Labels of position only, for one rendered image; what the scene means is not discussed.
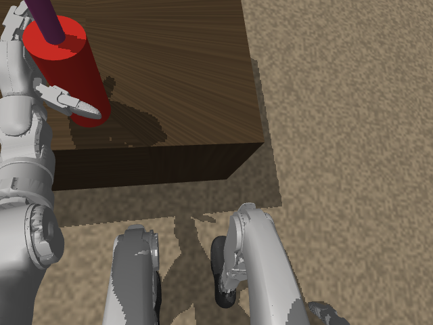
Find left robot hand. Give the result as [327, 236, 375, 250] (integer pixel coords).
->
[0, 0, 101, 119]

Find bottle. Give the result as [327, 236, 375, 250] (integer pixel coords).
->
[22, 0, 111, 127]

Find right robot hand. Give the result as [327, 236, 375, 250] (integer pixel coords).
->
[309, 302, 350, 325]

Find left robot arm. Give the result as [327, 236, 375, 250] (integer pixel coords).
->
[0, 95, 64, 325]

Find right robot foot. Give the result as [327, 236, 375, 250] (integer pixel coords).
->
[210, 236, 236, 309]

